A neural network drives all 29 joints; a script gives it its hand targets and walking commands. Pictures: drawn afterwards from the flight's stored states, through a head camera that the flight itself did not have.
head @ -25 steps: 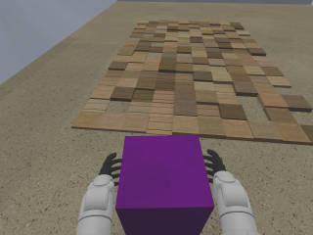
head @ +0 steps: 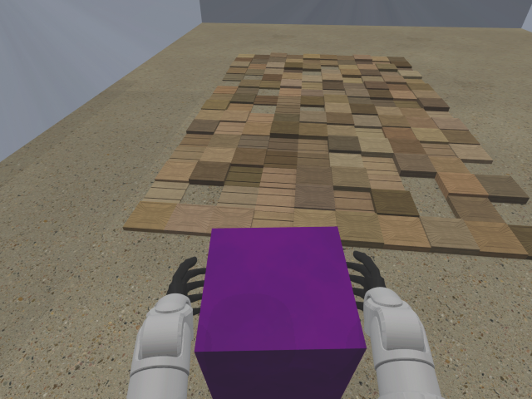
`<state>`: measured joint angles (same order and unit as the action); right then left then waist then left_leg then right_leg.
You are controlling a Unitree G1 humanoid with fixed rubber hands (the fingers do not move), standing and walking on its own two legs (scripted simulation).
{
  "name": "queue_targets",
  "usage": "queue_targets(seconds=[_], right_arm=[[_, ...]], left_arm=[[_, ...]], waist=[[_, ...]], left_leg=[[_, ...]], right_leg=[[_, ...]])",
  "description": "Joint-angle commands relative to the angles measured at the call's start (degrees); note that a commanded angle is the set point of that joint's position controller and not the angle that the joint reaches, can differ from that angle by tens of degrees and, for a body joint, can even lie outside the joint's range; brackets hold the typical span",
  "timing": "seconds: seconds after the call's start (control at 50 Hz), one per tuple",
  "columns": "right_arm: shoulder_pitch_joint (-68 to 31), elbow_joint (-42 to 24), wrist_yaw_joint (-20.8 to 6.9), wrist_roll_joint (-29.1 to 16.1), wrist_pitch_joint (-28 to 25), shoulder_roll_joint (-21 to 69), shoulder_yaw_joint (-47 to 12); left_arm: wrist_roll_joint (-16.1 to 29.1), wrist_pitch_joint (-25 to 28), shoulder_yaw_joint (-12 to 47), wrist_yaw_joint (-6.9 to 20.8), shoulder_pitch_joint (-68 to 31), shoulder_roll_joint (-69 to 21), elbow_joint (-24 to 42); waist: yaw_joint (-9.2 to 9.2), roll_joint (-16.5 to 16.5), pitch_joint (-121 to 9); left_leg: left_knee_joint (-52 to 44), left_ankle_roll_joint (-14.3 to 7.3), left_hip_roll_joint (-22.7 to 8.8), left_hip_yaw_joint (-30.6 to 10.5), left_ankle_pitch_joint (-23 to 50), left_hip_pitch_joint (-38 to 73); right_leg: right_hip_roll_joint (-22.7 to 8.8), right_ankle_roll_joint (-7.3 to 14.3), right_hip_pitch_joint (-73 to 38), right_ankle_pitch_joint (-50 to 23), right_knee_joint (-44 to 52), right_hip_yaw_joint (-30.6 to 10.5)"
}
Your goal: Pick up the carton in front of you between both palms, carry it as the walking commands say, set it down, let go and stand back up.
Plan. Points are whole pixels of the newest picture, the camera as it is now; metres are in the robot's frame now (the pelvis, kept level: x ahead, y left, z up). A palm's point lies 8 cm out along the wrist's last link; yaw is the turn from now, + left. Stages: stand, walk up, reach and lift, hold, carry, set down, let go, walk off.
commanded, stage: hold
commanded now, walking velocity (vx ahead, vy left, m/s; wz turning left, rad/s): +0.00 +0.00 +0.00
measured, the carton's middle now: (275, 319) +0.30 +0.00 -0.02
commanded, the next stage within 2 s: carry in 0.80 s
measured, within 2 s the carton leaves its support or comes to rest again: neither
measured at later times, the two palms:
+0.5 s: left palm (179, 304) +0.28 +0.15 +0.05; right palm (373, 298) +0.29 -0.15 +0.05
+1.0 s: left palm (180, 286) +0.31 +0.15 +0.06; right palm (372, 280) +0.31 -0.15 +0.07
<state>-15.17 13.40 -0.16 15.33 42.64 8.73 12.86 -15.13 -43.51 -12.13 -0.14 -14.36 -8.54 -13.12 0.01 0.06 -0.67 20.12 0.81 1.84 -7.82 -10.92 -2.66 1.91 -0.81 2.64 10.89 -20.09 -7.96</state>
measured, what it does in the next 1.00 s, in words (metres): stands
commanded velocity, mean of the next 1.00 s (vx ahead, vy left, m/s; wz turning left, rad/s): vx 0.12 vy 0.00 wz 0.00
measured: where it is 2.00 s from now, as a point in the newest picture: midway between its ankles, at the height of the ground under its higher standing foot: (271, 378)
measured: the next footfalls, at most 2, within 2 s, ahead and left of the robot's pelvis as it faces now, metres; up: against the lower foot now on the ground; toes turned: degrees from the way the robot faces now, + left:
right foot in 1.46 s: +0.35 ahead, -0.10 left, +0.00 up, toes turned -9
left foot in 1.94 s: +0.74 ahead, +0.09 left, +0.00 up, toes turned +11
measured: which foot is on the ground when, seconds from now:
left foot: down 0.00-1.00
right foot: down 0.00-1.00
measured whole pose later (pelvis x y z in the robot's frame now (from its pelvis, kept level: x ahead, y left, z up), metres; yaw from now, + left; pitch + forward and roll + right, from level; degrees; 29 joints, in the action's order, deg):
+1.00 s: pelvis +0.02 +0.00 -0.01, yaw -1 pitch +1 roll +0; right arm -11.6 0.0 1.8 11.1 47.6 8.0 8.2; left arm -10.9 -48.3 -8.6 -1.7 -10.4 -7.8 0.7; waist 0.4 -0.3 -6.6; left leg 30.0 0.8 -0.3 -2.8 -17.7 -13.7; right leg -0.6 -0.9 14.4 19.3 -31.1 -2.6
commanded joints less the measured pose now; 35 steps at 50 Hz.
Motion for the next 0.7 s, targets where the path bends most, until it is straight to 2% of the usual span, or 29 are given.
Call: queue_targets(seconds=[0.0, 0.2, 0.34, 0.68], right_arm=[[-26.93, 2.07, -13.98, -13.35, -0.27, 52.33, -29.09], [-32.18, 1.75, -14.53, -14.09, -1.33, 53.70, -30.34], [-30.90, 2.74, -14.55, -13.61, -1.16, 53.32, -29.57], [-25.91, -1.36, -13.87, -14.60, -0.48, 52.97, -31.09]], left_arm=[[13.86, 1.50, 29.63, 14.08, -30.59, -51.50, 0.52], [14.55, 2.49, 30.30, 14.36, -35.00, -53.42, 0.09], [14.11, 2.29, 29.71, 14.27, -33.94, -53.10, -0.47], [14.92, 1.68, 30.97, 13.86, -28.86, -51.92, 3.55]], waist=[[-0.22, -0.15, -6.87], [-0.04, -0.09, -11.12], [-0.08, -0.25, -10.88], [-0.04, 0.06, -11.86]], left_leg=[[-3.31, -0.12, 3.69, 4.37, 2.55, 0.22], [-2.29, -0.12, 3.41, 4.35, 2.81, 0.96], [-2.45, 0.08, 3.43, 4.37, 4.29, 1.35], [-2.59, 0.30, 3.82, 4.04, 11.31, 2.94]], right_leg=[[3.43, -0.19, 0.35, -3.04, 3.27, 4.29], [3.54, -0.05, -0.13, -3.02, 2.10, 4.60], [3.60, -0.15, -0.41, -4.43, 2.33, 4.52], [3.70, -0.57, -2.85, -11.95, 2.53, 3.95]])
